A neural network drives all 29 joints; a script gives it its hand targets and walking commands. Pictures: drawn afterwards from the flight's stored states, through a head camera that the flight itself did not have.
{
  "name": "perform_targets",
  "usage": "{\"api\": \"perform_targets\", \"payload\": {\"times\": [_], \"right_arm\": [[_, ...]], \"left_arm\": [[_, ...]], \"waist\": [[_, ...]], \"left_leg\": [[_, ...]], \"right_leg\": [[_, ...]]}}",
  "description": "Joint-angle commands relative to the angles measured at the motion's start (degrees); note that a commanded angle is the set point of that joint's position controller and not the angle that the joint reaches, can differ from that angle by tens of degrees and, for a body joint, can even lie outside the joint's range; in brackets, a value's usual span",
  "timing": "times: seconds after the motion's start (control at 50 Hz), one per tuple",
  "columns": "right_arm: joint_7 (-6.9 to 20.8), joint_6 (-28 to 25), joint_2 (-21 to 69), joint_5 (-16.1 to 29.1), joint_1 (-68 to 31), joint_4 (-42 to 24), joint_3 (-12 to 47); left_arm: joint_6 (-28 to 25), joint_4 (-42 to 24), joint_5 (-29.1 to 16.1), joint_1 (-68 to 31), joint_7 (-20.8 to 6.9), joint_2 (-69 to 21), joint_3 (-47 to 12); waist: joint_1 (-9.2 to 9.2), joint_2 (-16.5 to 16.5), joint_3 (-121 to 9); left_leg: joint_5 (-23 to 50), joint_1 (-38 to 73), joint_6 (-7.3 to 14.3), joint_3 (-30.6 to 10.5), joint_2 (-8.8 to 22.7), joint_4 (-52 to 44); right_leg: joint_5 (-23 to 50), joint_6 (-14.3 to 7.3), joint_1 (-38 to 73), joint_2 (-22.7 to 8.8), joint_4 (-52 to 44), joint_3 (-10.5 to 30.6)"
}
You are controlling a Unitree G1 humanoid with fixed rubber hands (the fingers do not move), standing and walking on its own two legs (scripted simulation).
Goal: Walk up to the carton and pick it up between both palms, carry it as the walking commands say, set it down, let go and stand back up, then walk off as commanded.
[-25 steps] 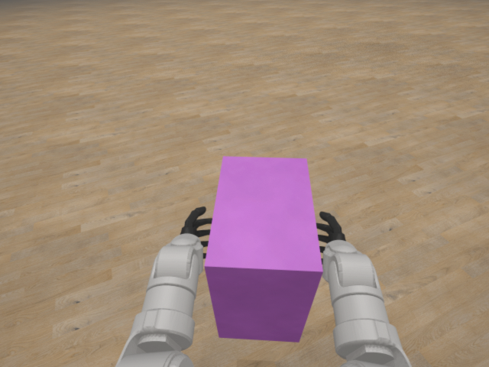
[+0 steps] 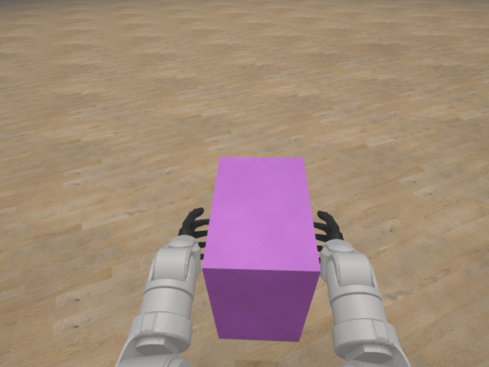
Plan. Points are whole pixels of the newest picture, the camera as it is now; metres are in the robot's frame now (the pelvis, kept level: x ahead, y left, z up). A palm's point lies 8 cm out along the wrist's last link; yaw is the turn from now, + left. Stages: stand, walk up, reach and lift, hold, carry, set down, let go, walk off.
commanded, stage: hold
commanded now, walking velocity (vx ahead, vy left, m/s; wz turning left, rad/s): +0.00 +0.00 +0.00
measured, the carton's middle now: (259, 250) +0.34 +0.00 -0.01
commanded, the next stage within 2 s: carry in 0.06 s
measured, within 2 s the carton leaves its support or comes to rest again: neither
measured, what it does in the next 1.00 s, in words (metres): steps to the left: left foot, then right foot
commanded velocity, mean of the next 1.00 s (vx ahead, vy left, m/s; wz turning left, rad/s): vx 0.00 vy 0.20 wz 0.00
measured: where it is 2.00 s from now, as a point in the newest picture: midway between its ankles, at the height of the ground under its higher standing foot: outside the picture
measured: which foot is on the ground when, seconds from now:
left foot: down 0.00-0.52, up 0.54-0.60, down 0.62-1.00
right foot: down 0.00-0.64, up 0.66-0.98, down 1.00-1.00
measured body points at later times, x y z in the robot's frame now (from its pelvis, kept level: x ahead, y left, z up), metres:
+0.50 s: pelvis -0.01 +0.07 -0.01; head -0.01 +0.07 +0.44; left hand +0.26 +0.25 +0.07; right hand +0.31 -0.01 +0.07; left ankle +0.00 +0.16 -0.73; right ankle +0.03 -0.06 -0.74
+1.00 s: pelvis -0.07 +0.16 +0.00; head -0.08 +0.15 +0.45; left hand +0.20 +0.31 +0.09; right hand +0.22 +0.06 +0.08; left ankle +0.00 +0.19 -0.73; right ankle -0.09 +0.06 -0.74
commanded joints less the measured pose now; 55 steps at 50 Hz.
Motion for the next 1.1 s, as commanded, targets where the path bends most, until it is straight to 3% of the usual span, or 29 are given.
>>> {"api": "perform_targets", "payload": {"times": [0.0,0.02,0.04,0.08,0.16,0.28,0.3,0.32,0.34,0.36,0.4,0.46,0.48,0.5,0.52,0.54,0.58,0.62,0.64,0.66,0.72,0.86,0.94,0.96,0.98,1.0,1.02,1.06,1.08], "right_arm": [[15.3,-2.5,65.1,17.0,-33.1,-3.9,31.6],[15.3,-2.5,65.1,17.1,-32.7,-4.3,31.8],[15.9,-2.3,61.5,15.8,-37.4,-4.1,32.2],[15.6,-1.5,63.2,18.5,-37.7,-8.2,35.9],[14.3,1.7,63.2,24.1,-37.7,-17.3,42.3],[9.4,8.6,60.2,28.0,-27.6,-31.1,46.0],[8.6,10.0,58.4,27.9,-26.1,-32.2,45.0],[7.4,11.0,55.1,27.2,-25.3,-32.2,42.6],[6.5,12.2,55.4,27.4,-22.2,-34.3,42.8],[5.6,13.6,55.5,27.0,-16.6,-36.5,43.5],[3.8,15.7,54.0,25.5,-12.2,-40.1,42.2],[1.5,18.2,52.1,24.3,-8.3,-44.3,40.2],[0.9,18.9,51.3,24.2,-7.9,-45.1,39.8],[0.6,19.8,50.2,24.0,-7.4,-46.4,39.6],[0.4,20.4,49.8,24.6,-8.8,-48.0,39.9],[0.3,20.7,50.4,25.5,-10.4,-49.1,40.5],[0.6,20.9,51.6,27.7,-13.3,-52.0,41.4],[0.8,21.4,50.8,27.9,-11.7,-50.8,40.1],[0.9,21.6,49.5,27.4,-9.8,-49.7,39.2],[0.9,21.5,50.3,28.2,-9.4,-50.1,39.6],[1.1,22.0,51.7,28.2,-9.8,-50.9,40.4],[1.0,22.5,51.0,28.3,-8.5,-52.3,40.6],[0.5,23.5,51.0,27.8,-6.8,-51.8,41.0],[0.3,23.7,50.7,27.5,-6.1,-51.3,41.0],[0.1,23.8,50.3,27.0,-6.4,-51.0,41.1],[0.2,24.1,49.7,26.6,-7.3,-52.1,41.7],[0.2,24.1,49.3,26.7,-10.0,-53.0,41.8],[0.4,23.6,51.6,27.5,-12.2,-52.8,42.9],[0.5,23.4,52.0,27.5,-12.0,-51.8,42.8]], "left_arm": [[-2.9,-2.9,-14.8,-30.6,-13.4,-63.1,-28.9],[-2.8,-3.2,-15.0,-30.2,-13.4,-63.1,-29.1],[-2.3,-3.8,-12.0,-32.6,-12.9,-60.7,-30.5],[-1.8,-7.4,-13.7,-32.1,-11.6,-61.6,-31.9],[1.0,-16.7,-16.8,-27.5,-9.3,-62.3,-36.2],[7.8,-32.6,-21.3,-20.1,-5.6,-57.7,-42.3],[9.2,-34.7,-21.9,-19.1,-5.0,-56.8,-43.0],[10.7,-37.1,-22.8,-20.6,-4.4,-55.2,-44.4],[12.1,-40.0,-23.8,-21.3,-3.7,-55.0,-45.8],[13.6,-42.0,-24.4,-17.2,-3.0,-55.0,-46.3],[15.9,-44.7,-26.4,-14.8,-2.2,-54.5,-46.0],[18.7,-48.0,-28.6,-12.5,-1.0,-53.9,-45.5],[19.5,-47.9,-28.5,-11.0,-0.7,-52.8,-44.5],[20.0,-47.3,-28.3,-9.9,-0.3,-51.5,-43.4],[20.5,-47.3,-28.1,-9.2,0.0,-51.9,-42.8],[20.8,-48.3,-28.1,-9.4,0.3,-52.1,-42.4],[21.0,-51.1,-27.3,-10.7,1.0,-52.6,-41.8],[21.5,-51.6,-26.2,-9.5,1.8,-50.9,-41.2],[22.0,-52.6,-25.7,-8.8,2.1,-49.9,-41.7],[22.1,-53.9,-25.8,-10.0,2.5,-49.4,-42.7],[22.5,-52.1,-26.1,-9.0,2.5,-51.6,-42.1],[23.0,-52.8,-25.8,-6.5,2.9,-51.1,-42.0],[23.8,-51.9,-25.6,-3.9,2.7,-49.9,-40.4],[24.0,-51.7,-25.4,-3.8,2.6,-49.7,-39.9],[24.2,-50.9,-25.4,-3.3,2.4,-49.6,-39.2],[24.0,-50.1,-25.2,-3.5,2.1,-49.9,-38.6],[24.0,-49.4,-25.7,-4.2,1.9,-50.5,-38.6],[23.8,-51.3,-26.6,-5.6,1.2,-51.7,-39.3],[23.5,-52.1,-26.4,-7.0,1.1,-51.2,-39.7]], "waist": [[0.11,-1.5,-14.4],[0.10,-1.5,-14.5],[-0.41,-3.7,-10.8],[0.20,-4.1,-14.1],[0.90,-8.2,-22.6],[-0.42,-9.3,-29.9],[-0.48,-5.1,-30.4],[-0.80,4.7,-30.5],[-0.82,10.1,-29.1],[-0.79,11.1,-27.3],[-0.43,8.2,-25.3],[0.13,4.0,-27.1],[0.37,-2.0,-26.8],[0.50,-13.6,-26.7],[0.67,-20.7,-25.7],[0.37,-18.5,-24.4],[-0.53,-12.1,-22.6],[-0.64,-3.4,-22.9],[-1.01,9.3,-21.1],[-1.12,15.0,-21.1],[-0.56,3.9,-20.8],[-0.86,6.3,-22.4],[-0.47,4.7,-24.3],[-0.23,2.5,-25.1],[0.16,-2.6,-24.2],[0.99,-15.7,-23.3],[1.34,-18.5,-17.8],[0.38,-5.8,-15.3],[0.13,-5.1,-14.9]], "left_leg": [[4.5,-4.2,1.2,-2.3,1.4,-6.0],[5.0,-4.1,1.2,-2.4,1.4,-6.0],[-6.8,-15.2,1.1,-6.4,7.7,-4.4],[-3.6,-16.8,0.3,-3.8,6.4,1.7],[-9.0,-19.6,-1.1,3.1,5.5,14.5],[4.1,-7.2,0.7,7.2,5.7,-3.7],[15.1,-2.0,1.9,2.6,9.8,-2.8],[35.0,1.6,4.5,-3.6,15.8,1.1],[41.7,3.3,7.2,-5.2,18.2,0.7],[42.1,3.0,9.2,-5.4,19.5,-0.3],[43.5,1.2,9.6,-3.5,18.5,0.8],[33.2,-7.4,5.9,2.4,13.7,5.9],[21.7,-14.9,3.9,4.4,10.8,10.4],[4.6,-24.3,1.3,7.4,6.5,15.3],[-15.3,-28.9,-0.2,9.4,4.6,20.1],[-16.4,-29.7,0.2,5.7,7.2,20.1],[-6.3,-19.7,0.8,6.7,7.9,8.9],[1.1,-5.6,-0.1,8.2,5.8,-5.7],[3.3,-2.4,2.9,-8.4,17.1,-12.5],[10.9,-2.5,7.3,-14.6,23.6,-12.5],[9.5,-5.3,9.1,-6.8,19.4,-10.1],[10.1,-1.8,6.0,-2.4,17.4,-13.4],[15.8,-1.0,1.8,2.8,14.6,-12.2],[13.5,-5.8,-0.2,4.3,13.5,-11.1],[7.6,-15.1,-1.5,4.5,11.9,-7.2],[-3.1,-26.4,-4.0,7.3,8.5,3.6],[-12.1,-34.5,-3.5,8.3,7.2,17.7],[-9.2,-35.0,-1.5,3.3,8.8,25.8],[-6.3,-34.4,-1.4,4.6,8.7,24.9]], "right_leg": [[4.2,1.7,8.8,-2.4,-4.5,4.6],[4.7,1.7,8.9,-2.3,-4.5,4.5],[-11.3,-0.5,-3.3,-11.5,-7.4,7.5],[-12.9,-3.3,-4.2,-15.7,-10.6,12.6],[13.3,-10.3,-0.5,-24.5,-7.9,17.3],[34.0,-1.8,-0.9,-17.8,5.0,3.7],[29.8,0.3,-6.6,-15.4,9.0,1.6],[14.6,2.6,-13.8,-11.7,14.1,-2.7],[-2.8,3.2,-19.0,-8.7,14.6,-5.7],[-11.3,3.2,-21.2,-7.4,14.6,-7.6],[-9.8,2.8,-20.4,-7.2,12.2,-9.0],[4.5,1.4,-7.7,-10.5,3.3,-6.5],[15.1,0.0,-1.2,-15.5,1.2,-0.1],[27.9,-4.4,3.6,-24.7,-0.1,10.0],[31.7,-8.8,4.5,-30.1,-3.3,15.7],[31.4,-9.4,3.1,-31.5,-3.9,16.0],[21.3,-4.6,-5.9,-26.9,-1.8,5.9],[3.7,1.2,-14.4,-17.1,6.6,-4.6],[-11.9,4.8,-24.8,-10.1,16.8,-10.0],[-22.6,4.6,-28.2,-7.4,27.3,-11.4],[-17.4,2.3,-28.5,-8.5,38.4,-6.1],[-15.8,1.6,-19.7,-5.2,19.9,-9.6],[-9.1,0.9,-7.5,-4.6,-4.1,-14.6],[-3.6,0.4,0.4,-7.2,-10.1,-13.7],[-3.4,-1.2,8.0,-13.7,-10.7,-5.1],[1.3,-7.4,10.1,-29.7,-11.2,13.8],[11.2,-13.0,5.6,-36.7,-13.2,17.7],[13.3,-10.5,1.8,-32.7,-11.4,9.8],[16.4,-8.2,1.7,-29.5,-10.1,6.0]]}}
